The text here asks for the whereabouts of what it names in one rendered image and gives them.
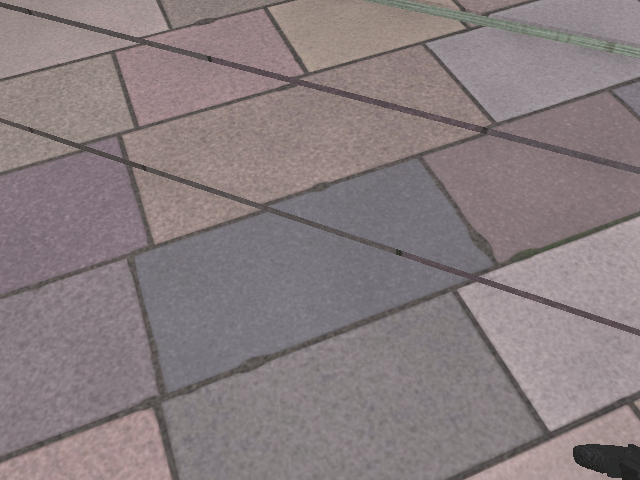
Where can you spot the robot right hand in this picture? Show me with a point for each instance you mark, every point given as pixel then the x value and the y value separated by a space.
pixel 616 461

